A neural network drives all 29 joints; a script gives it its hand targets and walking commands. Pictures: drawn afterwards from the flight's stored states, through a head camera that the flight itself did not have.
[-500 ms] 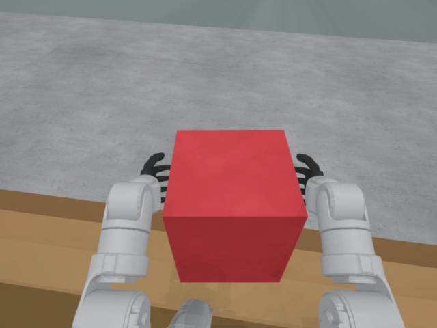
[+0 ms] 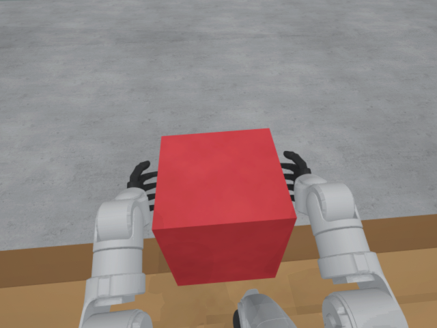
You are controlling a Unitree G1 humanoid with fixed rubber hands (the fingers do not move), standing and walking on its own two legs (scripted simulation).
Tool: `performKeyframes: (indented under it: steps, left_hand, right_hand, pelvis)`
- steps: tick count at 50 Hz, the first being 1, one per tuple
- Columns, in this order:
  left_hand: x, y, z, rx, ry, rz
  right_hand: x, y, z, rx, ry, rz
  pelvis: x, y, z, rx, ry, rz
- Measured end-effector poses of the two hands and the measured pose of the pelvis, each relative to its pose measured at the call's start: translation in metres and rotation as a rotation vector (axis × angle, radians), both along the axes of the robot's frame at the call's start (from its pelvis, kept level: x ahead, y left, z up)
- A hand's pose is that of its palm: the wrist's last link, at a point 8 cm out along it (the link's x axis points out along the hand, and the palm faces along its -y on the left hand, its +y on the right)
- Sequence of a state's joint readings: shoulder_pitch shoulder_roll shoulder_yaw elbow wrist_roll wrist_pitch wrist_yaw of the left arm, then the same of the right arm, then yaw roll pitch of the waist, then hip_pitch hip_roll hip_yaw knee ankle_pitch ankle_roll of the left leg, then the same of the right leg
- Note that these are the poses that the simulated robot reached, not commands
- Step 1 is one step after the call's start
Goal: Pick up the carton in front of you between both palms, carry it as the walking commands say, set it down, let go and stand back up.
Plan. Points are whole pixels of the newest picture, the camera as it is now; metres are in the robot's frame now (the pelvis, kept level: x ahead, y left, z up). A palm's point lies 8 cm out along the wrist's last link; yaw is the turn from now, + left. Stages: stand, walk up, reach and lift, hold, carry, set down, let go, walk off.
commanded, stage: carry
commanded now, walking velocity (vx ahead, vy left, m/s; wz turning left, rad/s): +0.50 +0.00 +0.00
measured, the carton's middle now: (221, 210) +0.34 -0.03 -0.01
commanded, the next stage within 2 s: none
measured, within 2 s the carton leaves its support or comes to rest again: neither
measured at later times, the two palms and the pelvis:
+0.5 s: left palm (162, 122) +0.80 +0.12 -0.15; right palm (248, 126) +0.76 -0.18 -0.17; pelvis +0.43 +0.01 -0.27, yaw -1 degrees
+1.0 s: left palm (166, 114) +1.17 +0.14 -0.42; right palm (223, 107) +1.19 -0.16 -0.42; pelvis +0.84 -0.05 -0.48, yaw -2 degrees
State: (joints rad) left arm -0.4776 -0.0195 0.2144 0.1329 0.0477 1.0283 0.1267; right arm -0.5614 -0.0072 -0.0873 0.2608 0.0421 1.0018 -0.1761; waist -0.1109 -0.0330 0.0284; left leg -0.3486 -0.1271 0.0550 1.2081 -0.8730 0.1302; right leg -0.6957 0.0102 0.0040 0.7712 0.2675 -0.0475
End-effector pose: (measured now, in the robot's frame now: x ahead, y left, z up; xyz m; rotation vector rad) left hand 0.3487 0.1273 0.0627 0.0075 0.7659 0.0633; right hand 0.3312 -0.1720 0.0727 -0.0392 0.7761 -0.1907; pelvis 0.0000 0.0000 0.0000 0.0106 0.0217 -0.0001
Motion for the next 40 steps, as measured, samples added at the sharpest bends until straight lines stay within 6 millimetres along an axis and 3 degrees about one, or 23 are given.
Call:
performKeyframes:
  steps: [6, 13, 18, 22, 24, 28, 32, 36, 40]
  left_hand:
    - [0.100, 0.019, -0.041, 0.031, -0.138, 0.109]
    - [0.199, 0.032, -0.114, 0.031, -0.009, 0.135]
    - [0.293, 0.026, -0.146, 0.080, -0.024, 0.089]
    - [0.390, 0.009, -0.176, 0.058, -0.122, -0.005]
    - [0.433, -0.006, -0.198, 0.046, -0.133, -0.049]
    - [0.492, -0.025, -0.256, 0.058, -0.036, -0.088]
    - [0.546, -0.029, -0.309, 0.036, 0.030, -0.077]
    - [0.610, -0.028, -0.350, 0.010, -0.010, -0.037]
    - [0.676, -0.015, -0.380, 0.038, -0.106, 0.060]
  right_hand:
    - [0.137, 0.019, -0.044, 0.021, -0.140, 0.117]
    - [0.242, 0.032, -0.122, 0.034, -0.013, 0.132]
    - [0.320, 0.026, -0.170, 0.063, -0.030, 0.092]
    - [0.386, 0.009, -0.200, 0.039, -0.126, 0.008]
    - [0.413, -0.004, -0.224, 0.025, -0.135, -0.035]
    - [0.459, -0.022, -0.281, 0.044, -0.037, -0.083]
    - [0.520, -0.027, -0.322, 0.028, 0.030, -0.071]
    - [0.603, -0.029, -0.349, -0.001, -0.010, -0.028]
    - [0.702, -0.016, -0.381, 0.010, -0.109, 0.076]
  pelvis:
    - [0.115, -0.018, -0.086, 0.003, -0.037, -0.022]
    - [0.221, -0.027, -0.133, -0.026, -0.011, -0.023]
    - [0.304, -0.014, -0.176, -0.021, -0.017, -0.026]
    - [0.383, -0.002, -0.237, -0.028, -0.035, -0.019]
    - [0.414, 0.003, -0.264, -0.002, -0.025, -0.021]
    - [0.473, 0.010, -0.294, 0.028, -0.010, -0.025]
    - [0.532, 0.003, -0.321, 0.020, -0.004, -0.019]
    - [0.603, -0.014, -0.362, 0.023, -0.010, -0.022]
    - [0.681, -0.032, -0.422, 0.012, -0.025, -0.049]
